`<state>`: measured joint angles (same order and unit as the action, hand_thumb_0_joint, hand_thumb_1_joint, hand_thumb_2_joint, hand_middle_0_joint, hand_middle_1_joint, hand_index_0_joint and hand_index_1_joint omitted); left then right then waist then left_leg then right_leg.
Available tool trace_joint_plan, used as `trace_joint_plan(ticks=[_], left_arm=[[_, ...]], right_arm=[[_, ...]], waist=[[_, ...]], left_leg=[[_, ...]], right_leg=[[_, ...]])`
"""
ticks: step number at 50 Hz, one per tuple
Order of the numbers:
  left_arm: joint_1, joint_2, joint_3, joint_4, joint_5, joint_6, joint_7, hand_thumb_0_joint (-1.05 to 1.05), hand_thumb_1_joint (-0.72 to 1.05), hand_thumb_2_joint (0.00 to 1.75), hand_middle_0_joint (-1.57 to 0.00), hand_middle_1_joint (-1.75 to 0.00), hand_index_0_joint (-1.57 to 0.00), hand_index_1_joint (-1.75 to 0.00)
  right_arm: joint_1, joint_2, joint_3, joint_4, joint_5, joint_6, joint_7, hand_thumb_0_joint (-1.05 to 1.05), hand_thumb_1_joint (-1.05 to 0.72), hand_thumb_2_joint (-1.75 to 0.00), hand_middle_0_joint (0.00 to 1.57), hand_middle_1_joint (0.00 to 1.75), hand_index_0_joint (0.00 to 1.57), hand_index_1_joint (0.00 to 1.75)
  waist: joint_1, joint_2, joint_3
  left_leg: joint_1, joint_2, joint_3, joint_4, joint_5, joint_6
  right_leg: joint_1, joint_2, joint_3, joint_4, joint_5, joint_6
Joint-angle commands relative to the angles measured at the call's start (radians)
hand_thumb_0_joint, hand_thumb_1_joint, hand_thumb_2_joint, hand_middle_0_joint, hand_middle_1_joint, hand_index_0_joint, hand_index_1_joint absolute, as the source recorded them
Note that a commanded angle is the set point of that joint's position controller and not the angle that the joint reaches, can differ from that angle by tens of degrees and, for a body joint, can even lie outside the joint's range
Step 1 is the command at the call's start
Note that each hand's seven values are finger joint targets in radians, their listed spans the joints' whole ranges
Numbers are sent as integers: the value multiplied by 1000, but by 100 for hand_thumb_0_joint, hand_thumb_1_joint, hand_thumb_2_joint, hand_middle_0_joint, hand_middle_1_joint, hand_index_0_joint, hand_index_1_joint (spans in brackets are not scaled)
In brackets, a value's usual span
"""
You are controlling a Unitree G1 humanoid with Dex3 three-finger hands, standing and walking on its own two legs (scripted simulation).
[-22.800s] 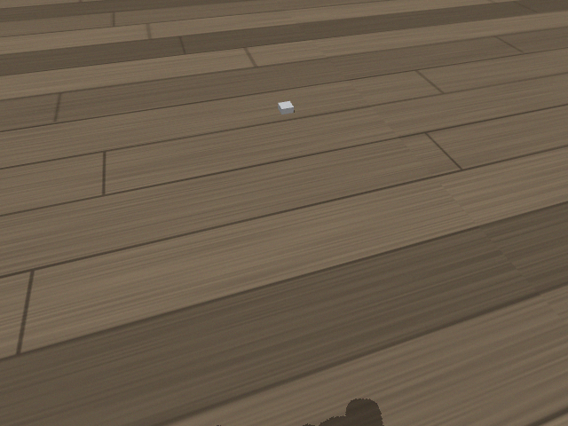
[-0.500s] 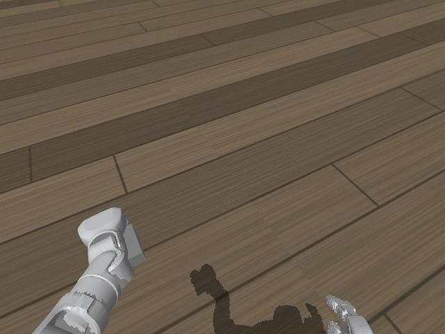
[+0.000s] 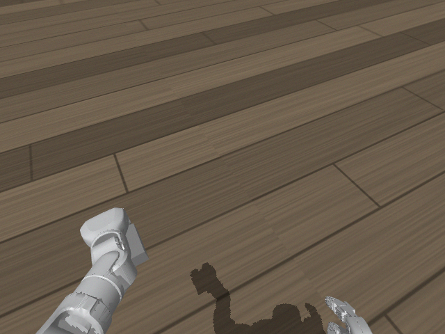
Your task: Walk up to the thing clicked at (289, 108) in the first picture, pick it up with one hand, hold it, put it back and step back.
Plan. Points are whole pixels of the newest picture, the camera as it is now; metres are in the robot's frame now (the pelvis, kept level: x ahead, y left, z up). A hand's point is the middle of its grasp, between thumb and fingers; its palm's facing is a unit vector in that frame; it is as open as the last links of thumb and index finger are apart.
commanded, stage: crouch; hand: left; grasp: from above
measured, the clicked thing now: (123, 250) +0.31 +0.23 -0.09
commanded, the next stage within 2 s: none
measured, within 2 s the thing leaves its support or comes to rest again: neither
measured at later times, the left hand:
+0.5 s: hand (126, 267) +0.29 +0.23 -0.13, palm faces -0.46 -0.19 -0.87, open 10.2 cm
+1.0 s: hand (151, 280) +0.34 +0.24 -0.38, palm faces -0.38 -0.21 -0.90, open 10.2 cm
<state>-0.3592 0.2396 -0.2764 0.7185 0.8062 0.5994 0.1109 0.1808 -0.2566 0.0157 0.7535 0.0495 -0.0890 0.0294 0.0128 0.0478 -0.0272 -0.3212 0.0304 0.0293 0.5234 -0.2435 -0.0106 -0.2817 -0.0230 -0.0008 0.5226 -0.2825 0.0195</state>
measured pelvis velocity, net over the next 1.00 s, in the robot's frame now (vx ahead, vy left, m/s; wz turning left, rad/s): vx -0.07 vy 0.00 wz -0.05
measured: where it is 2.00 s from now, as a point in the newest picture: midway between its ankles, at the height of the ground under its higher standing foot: outside the picture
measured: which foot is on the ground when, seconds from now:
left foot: down 0.00-1.00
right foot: down 0.00-1.00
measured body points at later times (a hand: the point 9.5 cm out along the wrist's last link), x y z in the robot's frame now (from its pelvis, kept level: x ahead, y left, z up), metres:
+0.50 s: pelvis -0.01 +0.00 -0.02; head +0.05 +0.00 +0.43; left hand +0.31 +0.23 -0.08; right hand +0.10 -0.26 -0.14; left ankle +0.02 +0.13 -0.73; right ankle -0.01 -0.13 -0.73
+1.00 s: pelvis -0.07 +0.00 -0.24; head +0.12 +0.01 +0.17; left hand +0.36 +0.25 -0.33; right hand -0.02 -0.25 -0.38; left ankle +0.01 +0.13 -0.73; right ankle -0.01 -0.13 -0.73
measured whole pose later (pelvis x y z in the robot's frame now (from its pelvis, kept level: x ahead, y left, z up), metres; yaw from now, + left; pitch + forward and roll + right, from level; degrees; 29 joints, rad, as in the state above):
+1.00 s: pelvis -0.07 +0.00 -0.24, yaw -3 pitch +35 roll -4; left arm -0.82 0.39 0.08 1.36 0.87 0.28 0.48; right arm 0.17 -0.21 -0.01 0.84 -0.09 -0.15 0.11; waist -0.15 0.06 -0.19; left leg -1.76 0.07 -0.05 1.74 -0.58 -0.01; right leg -1.69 0.02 -0.03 1.71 -0.63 0.02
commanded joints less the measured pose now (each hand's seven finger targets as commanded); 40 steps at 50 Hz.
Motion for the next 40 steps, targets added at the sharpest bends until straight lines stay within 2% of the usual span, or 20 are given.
trace_joint_plan(ticks=[1, 3, 4, 5, 6, 8, 11, 12, 16, 17, 21, 23, 25, 27, 29, 32, 34, 36, 40], left_arm=[[-390, 177, 55, -175, 41, 8, 46, 0, 60, 63, -100, -58, -99, -59], [-370, 141, 38, -142, 36, 17, 39, 0, 59, 63, -99, -59, -98, -60], [-357, 146, 38, -127, 32, 17, 37, 0, 59, 64, -97, -61, -97, -61], [-362, 152, 42, -166, 27, 12, 33, 0, 51, 57, -89, -57, -89, -55], [-365, 149, 43, -157, 27, 10, 31, 0, 57, 51, -93, -56, -96, -53], [-348, 153, 42, -137, 41, 3, 31, 0, 61, 50, -98, -53, -100, -50], [-347, 156, 51, -110, 48, -27, 47, 0, 62, 49, -97, -55, -100, -51], [-313, 140, 46, -54, 52, -35, 54, 0, 63, 49, -97, -56, -101, -52], [-385, 147, 63, 14, 72, -98, 108, 0, 63, 47, -98, -54, -101, -50], [-372, 153, 72, 60, 78, -108, 126, 0, 62, 46, -97, -53, -101, -49], [-430, 130, 97, 166, 84, -164, 204, 0, 63, 43, -97, -54, -101, -49], [-511, 146, 120, 216, 102, -197, 244, 0, 63, 46, -97, -55, -102, -51], [-509, 127, 137, 307, 114, -226, 287, 0, 65, 44, -100, -51, -104, -47], [-571, 148, 174, 351, 122, -251, 339, 0, 65, 46, -101, -50, -104, -46], [-595, 156, 199, 398, 121, -264, 393, 0, 68, 48, -105, -49, -107, -47], [-662, 209, 249, 442, 100, -261, 452, 0, 73, 57, -111, -49, -112, -49], [-711, 219, 267, 466, 71, -253, 473, 0, 74, 57, -113, -49, -113, -48], [-734, 252, 294, 502, 53, -243, 482, 0, 70, 57, -111, -47, -111, -47], [-752, 293, 327, 506, 36, -245, 472, 0, 75, 56, -113, -51, -114, -50]], right_arm=[[-75, -123, -41, -128, 8, -47, -9, 0, -89, -90, 20, 30, 20, 30], [-82, -120, -40, -132, 9, -47, -7, 0, -89, -90, 20, 30, 20, 30], [-72, -127, -40, -133, 9, -49, -7, 0, -89, -90, 20, 30, 20, 30], [-84, -122, -41, -139, 9, -50, -7, 0, -84, -88, 20, 30, 20, 30], [-83, -122, -40, -142, 7, -50, -7, 0, -86, -89, 20, 30, 20, 30], [-84, -120, -38, -145, 9, -49, -7, 0, -86, -89, 20, 30, 20, 30], [-53, -121, -43, -139, 6, -50, -7, 0, -86, -89, 20, 30, 20, 30], [-45, -121, -42, -133, 4, -50, -6, 0, -86, -89, 20, 30, 20, 30], [-1, -128, -55, -110, -2, -51, -4, 0, -87, -89, 20, 30, 20, 30], [13, -131, -56, -104, -5, -51, -2, 0, -87, -89, 20, 30, 20, 30], [62, -131, -67, -70, -15, -50, 6, 0, -87, -89, 20, 30, 20, 30], [85, -138, -75, -51, -26, -52, 12, 0, -87, -89, 20, 30, 20, 30], [105, -139, -84, -45, -38, -54, 20, 0, -87, -89, 20, 30, 20, 30], [115, -141, -91, -47, -52, -57, 28, 0, -87, -89, 20, 30, 20, 30], [121, -144, -95, -53, -63, -60, 36, 0, -87, -89, 20, 30, 20, 30], [123, -158, -98, -48, -77, -66, 49, 0, -87, -89, 20, 30, 20, 30], [121, -166, -99, -41, -85, -71, 54, 0, -87, -89, 20, 30, 20, 30], [114, -177, -99, -28, -97, -79, 59, 0, -87, -89, 20, 30, 20, 30], [114, -175, -98, -6, -108, -86, 68, 0, -87, -89, 20, 30, 20, 30]], waist=[[-7, -27, -284], [-10, -54, -259], [-14, -58, -251], [-4, -40, -261], [-7, -38, -254], [-10, -71, -239], [-23, -73, -236], [-32, -102, -212], [-52, -78, -216], [-59, -87, -213], [-84, -78, -225], [-106, -52, -286], [-111, -32, -321], [-111, -3, -388], [-117, 12, -454], [-116, 58, -565], [-131, 90, -628], [-137, 88, -644], [-141, 97, -767]], left_leg=[[149, -30, 5, -45, 257, 20], [139, -32, 5, -45, 245, 24], [133, -32, 2, -47, 226, 22], [136, -33, 2, -53, 222, 20], [135, -34, 3, -54, 211, 21], [123, -38, 6, -50, 202, 28], [116, -39, 11, -36, 202, 28], [101, -40, 9, -32, 199, 29], [74, -40, 14, -2, 174, 24], [57, -37, 13, 13, 166, 23], [-55, -33, 16, 116, 128, 17], [-147, -28, 18, 215, 123, 11], [-239, -20, 13, 328, 105, 0], [-339, -15, 9, 435, 83, -5], [-452, -17, 4, 523, 35, -7], [-572, -12, -9, 638, -13, -5], [-619, -4, -27, 694, -34, -5], [-695, 2, -54, 744, -70, -10], [-816, 1, -45, 846, -99, -1]], right_leg=[[71, 53, -18, -55, 270, -22], [62, 51, -19, -62, 262, -19], [62, 51, -18, -62, 239, -21], [65, 51, -20, -64, 232, -23], [59, 50, -20, -68, 222, -23], [58, 45, -16, -73, 223, -17], [44, 41, -13, -64, 229, -14], [29, 43, -14, -62, 227, -13], [-20, 38, -6, -36, 211, -16], [-37, 40, -9, -23, 198, -19], [-153, 38, -1, 70, 171, -25], [-241, 39, 8, 165, 171, -27], [-372, 44, -2, 294, 138, -38], [-494, 51, -6, 399, 111, -45], [-585, 53, -14, 485, 72, -48], [-722, 58, -27, 599, 15, -57], [-813, 65, -43, 671, -15, -65], [-901, 68, -58, 747, -49, -67], [-935, 73, -67, 841, -62, -63]])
